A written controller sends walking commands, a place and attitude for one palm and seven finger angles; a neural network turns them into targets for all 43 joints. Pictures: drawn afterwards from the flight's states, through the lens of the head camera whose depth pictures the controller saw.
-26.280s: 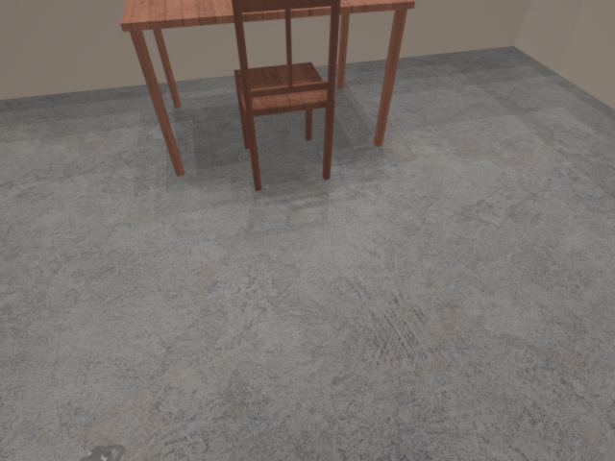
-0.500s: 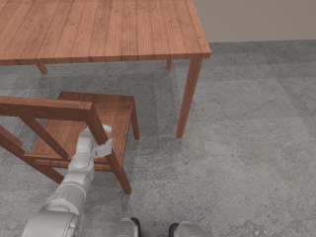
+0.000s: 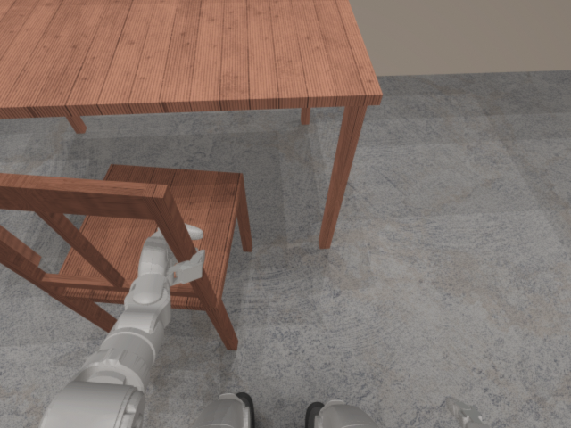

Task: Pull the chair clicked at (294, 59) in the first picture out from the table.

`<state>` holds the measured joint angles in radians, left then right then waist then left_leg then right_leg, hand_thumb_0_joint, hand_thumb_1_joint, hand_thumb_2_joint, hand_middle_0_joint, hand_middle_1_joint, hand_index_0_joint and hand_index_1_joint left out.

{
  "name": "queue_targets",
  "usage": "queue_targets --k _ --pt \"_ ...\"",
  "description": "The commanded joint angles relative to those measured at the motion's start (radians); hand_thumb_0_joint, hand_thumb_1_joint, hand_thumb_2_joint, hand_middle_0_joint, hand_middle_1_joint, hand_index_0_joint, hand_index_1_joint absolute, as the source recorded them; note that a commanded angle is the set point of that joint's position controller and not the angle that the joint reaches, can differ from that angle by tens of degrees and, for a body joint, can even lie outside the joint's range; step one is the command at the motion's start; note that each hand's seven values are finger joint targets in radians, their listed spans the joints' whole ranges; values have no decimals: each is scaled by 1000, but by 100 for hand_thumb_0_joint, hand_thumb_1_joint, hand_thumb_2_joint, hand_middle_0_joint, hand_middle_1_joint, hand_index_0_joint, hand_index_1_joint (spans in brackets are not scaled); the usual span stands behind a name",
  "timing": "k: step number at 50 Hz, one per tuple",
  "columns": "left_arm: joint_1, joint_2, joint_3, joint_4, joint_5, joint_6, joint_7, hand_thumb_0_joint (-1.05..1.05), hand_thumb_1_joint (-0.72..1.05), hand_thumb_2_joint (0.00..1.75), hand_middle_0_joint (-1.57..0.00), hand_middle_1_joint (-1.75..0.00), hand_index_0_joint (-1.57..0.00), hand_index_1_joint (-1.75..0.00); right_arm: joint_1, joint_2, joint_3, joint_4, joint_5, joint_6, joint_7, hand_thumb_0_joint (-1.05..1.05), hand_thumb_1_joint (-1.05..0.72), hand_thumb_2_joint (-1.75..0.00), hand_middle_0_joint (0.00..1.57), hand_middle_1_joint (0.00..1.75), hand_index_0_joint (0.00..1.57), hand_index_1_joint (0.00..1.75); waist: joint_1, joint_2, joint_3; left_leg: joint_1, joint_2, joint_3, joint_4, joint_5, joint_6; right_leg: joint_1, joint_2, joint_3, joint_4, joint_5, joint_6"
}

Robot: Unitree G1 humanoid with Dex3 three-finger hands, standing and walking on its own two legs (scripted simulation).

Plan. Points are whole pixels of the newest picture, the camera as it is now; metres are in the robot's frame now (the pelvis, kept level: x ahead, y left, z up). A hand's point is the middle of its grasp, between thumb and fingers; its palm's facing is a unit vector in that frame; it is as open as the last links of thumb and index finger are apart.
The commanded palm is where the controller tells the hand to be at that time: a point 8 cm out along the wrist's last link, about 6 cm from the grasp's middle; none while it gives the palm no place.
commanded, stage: stop walking, hand still on the chair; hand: left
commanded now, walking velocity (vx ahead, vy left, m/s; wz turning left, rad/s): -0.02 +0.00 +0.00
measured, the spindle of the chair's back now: (88, 251) +0.40 +0.35 -0.09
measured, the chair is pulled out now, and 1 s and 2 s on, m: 0.12 0.13 0.13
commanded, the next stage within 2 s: open the thumb and straighten the fingers in 0.90 s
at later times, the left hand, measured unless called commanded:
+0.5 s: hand (190, 270) +0.35 +0.15 -0.05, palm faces +0.06 -0.99 -0.14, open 6.0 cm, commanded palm +0.33 +0.20 -0.03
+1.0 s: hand (191, 269) +0.35 +0.15 -0.05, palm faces +0.07 -0.99 -0.14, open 6.1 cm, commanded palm +0.33 +0.20 -0.03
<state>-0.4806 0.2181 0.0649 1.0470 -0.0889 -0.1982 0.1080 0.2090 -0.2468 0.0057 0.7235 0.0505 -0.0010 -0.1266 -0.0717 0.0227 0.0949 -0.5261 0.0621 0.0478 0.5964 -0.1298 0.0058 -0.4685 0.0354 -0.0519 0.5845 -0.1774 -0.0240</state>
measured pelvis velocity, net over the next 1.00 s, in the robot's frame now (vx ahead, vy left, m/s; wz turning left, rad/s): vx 0.10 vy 0.01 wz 0.01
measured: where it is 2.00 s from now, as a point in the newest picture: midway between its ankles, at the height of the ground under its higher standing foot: outside the picture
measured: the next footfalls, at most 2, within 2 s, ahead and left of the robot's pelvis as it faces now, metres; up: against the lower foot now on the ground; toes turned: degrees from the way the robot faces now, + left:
none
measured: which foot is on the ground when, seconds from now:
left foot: down 0.00-1.00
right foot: down 0.00-1.00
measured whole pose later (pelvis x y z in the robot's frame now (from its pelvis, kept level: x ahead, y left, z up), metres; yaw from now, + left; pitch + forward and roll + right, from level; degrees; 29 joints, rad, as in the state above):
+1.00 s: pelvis +0.10 +0.01 +0.02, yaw +1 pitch +0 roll +0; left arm -0.04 0.14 -0.03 0.72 -0.08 -0.06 0.08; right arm 0.22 -0.22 0.04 0.64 0.02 0.04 -0.12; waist -0.02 0.02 -0.02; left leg -0.21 0.03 0.06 0.41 -0.20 0.00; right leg -0.14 0.01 -0.04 0.38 -0.24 -0.01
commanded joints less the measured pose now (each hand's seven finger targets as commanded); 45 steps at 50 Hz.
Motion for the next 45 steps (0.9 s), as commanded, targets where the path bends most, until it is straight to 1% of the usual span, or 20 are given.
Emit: queue_targets --k 1,4,7,8,9,11,14,15,16,19,22,24,26,29,35,37,39,41,42,45 --pt "-338 192 -14 -399 31 -53 15 0 90 90 -50 -145 -50 -145 -23 -126 -32 -180 -1 -28 -23 0 -90 -90 20 30 20 30 36 135 -530 324 77 -129 -118 4 29 168 -76 102 -111 -84 38" --pt "-285 177 -15 -398 32 -16 17 0 90 90 -50 -145 -50 -145 -20 -125 -30 -193 -3 -17 -29 0 -90 -90 20 30 20 30 43 115 -492 312 75 -120 -141 -107 26 180 -76 97 -135 -157 31" --pt "-242 175 -11 -395 33 4 18 0 90 90 -50 -145 -50 -145 -23 -126 -27 -198 -9 -18 -34 0 -90 -90 20 30 20 30 45 115 -443 338 63 -109 -161 -169 20 160 -81 92 -176 -198 24" --pt "-227 162 -21 -387 34 11 17 0 90 90 -50 -145 -50 -145 -21 -126 -25 -196 -9 -19 -33 0 -90 -90 20 30 20 30 46 120 -427 342 60 -107 -166 -187 18 158 -79 89 -185 -202 22" --pt "-213 149 -28 -381 34 16 16 0 90 90 -50 -145 -50 -145 -24 -121 -22 -195 -12 -20 -33 0 -90 -90 20 30 20 30 46 94 -416 346 54 -103 -171 -189 17 161 -80 87 -195 -201 22" --pt "-197 140 -33 -393 35 23 13 0 90 90 -50 -145 -50 -145 -27 -126 -23 -193 -14 -26 -35 0 -90 -90 20 30 20 30 46 99 -413 378 49 -101 -183 -161 13 164 -75 77 -199 -170 19" --pt "-144 115 -42 -384 37 38 11 0 90 90 -50 -145 -50 -145 -27 -118 -18 -188 -18 -29 -33 0 -90 -90 20 30 20 30 52 84 -399 411 51 -101 -191 -54 13 185 -67 63 -201 -87 22" --pt "-140 107 -49 -398 37 41 10 0 90 90 -50 -145 -50 -145 -32 -115 -16 -190 -18 -31 -31 0 -90 -90 20 30 20 30 51 102 -398 427 49 -96 -190 -25 12 186 -66 63 -203 -62 21" --pt "-121 108 -49 -398 37 46 7 0 90 90 -50 -145 -50 -145 -36 -119 -16 -190 -22 -33 -33 0 -90 -90 20 30 20 30 52 100 -394 440 45 -96 -196 0 11 188 -64 58 -207 -48 20" --pt "-71 80 -64 -398 38 59 4 0 90 90 -50 -145 -50 -145 -37 -109 -12 -188 -26 -32 -29 0 -90 -90 20 30 20 30 52 80 -379 466 42 -84 -193 76 8 194 -66 54 -223 3 22" --pt "-20 77 -63 -381 40 70 2 0 90 90 -50 -145 -50 -145 -40 -110 -14 -182 -29 -31 -24 0 -90 -90 20 30 20 30 54 77 -351 478 29 -67 -188 119 3 195 -72 57 -245 37 19" --pt "1 68 -67 -396 42 74 -1 0 90 90 -50 -145 -50 -145 -42 -105 -13 -185 -31 -29 -22 0 -90 -90 20 30 20 30 54 56 -364 499 26 -64 -180 184 3 209 -71 52 -242 89 20" --pt "20 65 -73 -417 42 78 -4 0 90 90 -50 -145 -50 -145 -50 -109 -14 -190 -33 -29 -19 0 -90 -90 20 30 20 30 53 69 -364 510 20 -60 -180 219 0 216 -69 50 -244 114 19" --pt "71 51 -77 -423 42 86 -6 0 90 90 -50 -145 -50 -145 -54 -100 -13 -194 -34 -20 -16 0 -90 -90 20 30 20 30 54 42 -357 526 21 -50 -173 268 2 226 -72 47 -252 168 21" --pt "119 44 -86 -495 40 91 -10 0 90 90 -50 -145 -50 -145 -65 -96 -9 -213 -34 -12 -8 0 -90 -90 20 30 20 30 54 65 -344 536 17 -52 -180 319 2 244 -67 37 -250 188 20" --pt "146 52 -76 -502 41 95 -9 0 90 90 -50 -145 -50 -145 -68 -97 -10 -214 -36 -10 -8 0 -90 -90 20 30 20 30 56 57 -340 537 15 -49 -181 322 2 249 -69 37 -254 197 20" --pt "157 38 -89 -513 37 98 -12 0 90 90 -50 -145 -50 -145 -73 -94 -7 -222 -35 -7 -7 0 -90 -90 20 30 20 30 55 38 -337 529 16 -53 -184 312 2 256 -70 36 -256 195 21" --pt "156 49 -83 -541 40 97 -12 0 90 90 -50 -145 -50 -145 -75 -99 -8 -224 -35 -9 -7 0 -90 -90 20 30 20 30 53 64 -339 532 11 -49 -182 321 1 261 -69 36 -256 199 17" --pt "178 55 -75 -533 38 98 -10 0 90 90 -50 -145 -50 -145 -74 -96 -8 -223 -35 -8 -6 0 -90 -90 20 30 20 30 56 66 -327 533 13 -49 -184 313 2 254 -73 36 -260 192 20" --pt "190 46 -80 -551 38 99 -11 0 90 90 -50 -145 -50 -145 -73 -91 -6 -225 -35 -6 -5 0 -90 -90 20 30 20 30 56 58 -341 534 13 -47 -180 328 3 274 -74 35 -257 220 18"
